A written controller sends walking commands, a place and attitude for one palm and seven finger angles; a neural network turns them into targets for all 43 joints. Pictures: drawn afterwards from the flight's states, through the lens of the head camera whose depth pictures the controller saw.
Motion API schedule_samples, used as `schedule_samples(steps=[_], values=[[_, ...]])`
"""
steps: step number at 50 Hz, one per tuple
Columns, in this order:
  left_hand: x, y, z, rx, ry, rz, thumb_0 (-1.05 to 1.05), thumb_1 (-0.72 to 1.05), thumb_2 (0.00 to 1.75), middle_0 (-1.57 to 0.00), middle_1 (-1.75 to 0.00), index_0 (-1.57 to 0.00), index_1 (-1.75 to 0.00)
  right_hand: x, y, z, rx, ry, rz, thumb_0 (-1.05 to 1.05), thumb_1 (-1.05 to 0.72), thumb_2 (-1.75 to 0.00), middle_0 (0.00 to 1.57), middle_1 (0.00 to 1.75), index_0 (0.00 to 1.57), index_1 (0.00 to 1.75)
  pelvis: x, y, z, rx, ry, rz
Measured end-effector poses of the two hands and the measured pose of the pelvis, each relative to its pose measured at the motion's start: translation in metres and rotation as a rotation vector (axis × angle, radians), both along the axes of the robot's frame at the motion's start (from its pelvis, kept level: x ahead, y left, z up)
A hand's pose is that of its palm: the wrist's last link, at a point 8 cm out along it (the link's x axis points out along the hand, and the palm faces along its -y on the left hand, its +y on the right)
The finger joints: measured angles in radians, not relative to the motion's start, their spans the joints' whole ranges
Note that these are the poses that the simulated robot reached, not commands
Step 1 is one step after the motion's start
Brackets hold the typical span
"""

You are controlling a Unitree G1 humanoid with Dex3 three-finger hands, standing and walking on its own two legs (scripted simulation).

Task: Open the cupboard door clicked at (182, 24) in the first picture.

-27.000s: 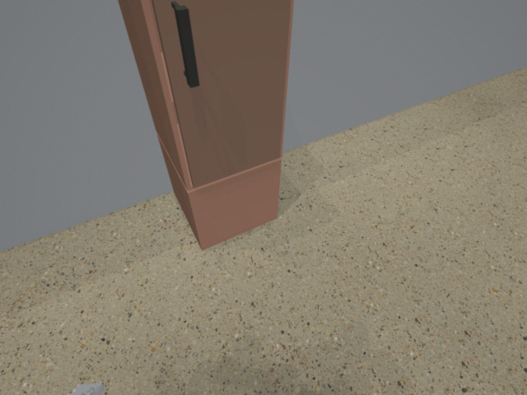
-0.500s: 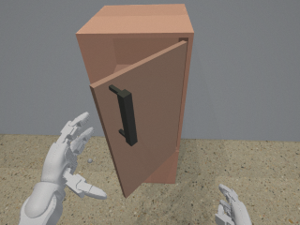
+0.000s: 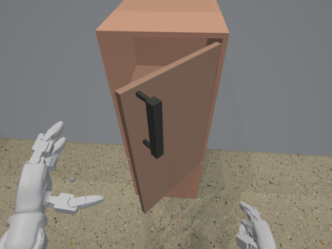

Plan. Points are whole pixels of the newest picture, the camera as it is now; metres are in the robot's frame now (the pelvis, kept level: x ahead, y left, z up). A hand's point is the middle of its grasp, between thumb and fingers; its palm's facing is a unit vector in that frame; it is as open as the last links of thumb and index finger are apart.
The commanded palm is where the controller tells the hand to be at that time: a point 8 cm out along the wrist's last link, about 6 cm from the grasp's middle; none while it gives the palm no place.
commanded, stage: draw the hand back to the body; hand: left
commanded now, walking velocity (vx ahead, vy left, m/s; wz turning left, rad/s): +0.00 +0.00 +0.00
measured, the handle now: (149, 126) +0.35 +0.09 +0.14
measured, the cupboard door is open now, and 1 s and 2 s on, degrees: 49 49 49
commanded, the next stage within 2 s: step back with the hand held close in 0.86 s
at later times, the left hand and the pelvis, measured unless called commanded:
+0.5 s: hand (44, 167) +0.21 +0.27 +0.15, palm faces +0.42 -0.83 -0.37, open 8.9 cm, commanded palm +0.16 +0.31 +0.17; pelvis +0.01 +0.01 +0.00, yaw -1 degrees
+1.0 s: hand (48, 165) +0.22 +0.26 +0.15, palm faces +0.43 -0.82 -0.37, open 7.4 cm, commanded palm +0.16 +0.30 +0.17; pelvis +0.02 +0.01 +0.00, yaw -1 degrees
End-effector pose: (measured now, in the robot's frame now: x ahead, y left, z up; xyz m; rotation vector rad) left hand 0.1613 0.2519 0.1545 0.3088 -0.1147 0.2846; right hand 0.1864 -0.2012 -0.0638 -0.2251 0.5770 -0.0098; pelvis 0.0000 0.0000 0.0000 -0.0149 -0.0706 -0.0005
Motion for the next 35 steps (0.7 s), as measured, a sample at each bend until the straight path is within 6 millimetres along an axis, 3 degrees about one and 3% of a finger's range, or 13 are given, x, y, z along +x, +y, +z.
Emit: schedule_samples(steps=[12,27,35], values=[[0.007,0.022,0.007,0.078,-0.02,0.041,0.0,0.18,0.59,-0.18,-0.3,-0.18,-0.3,-0.012,0.0,-0.011,-0.002,0.092,-0.053,0.02,-0.9,-0.9,0.2,0.3,0.2,0.3,0.006,0.01,0.003,0.003,-0.008,-0.017],[0.008,0.055,0.015,0.121,-0.034,0.147,0.01,0.7,0.81,-0.2,-0.3,-0.2,-0.3,-0.003,-0.007,-0.009,-0.015,0.096,-0.077,0.02,-0.9,-0.9,0.2,0.3,0.2,0.3,0.012,0.012,0.004,0.002,-0.005,-0.022],[0.011,0.053,0.009,0.093,-0.02,0.152,0.01,0.85,0.88,-0.21,-0.3,-0.2,-0.3,0.001,-0.008,-0.007,-0.021,0.097,-0.068,0.02,-0.9,-0.9,0.2,0.3,0.2,0.3,0.013,0.01,0.005,0.002,-0.001,-0.019]])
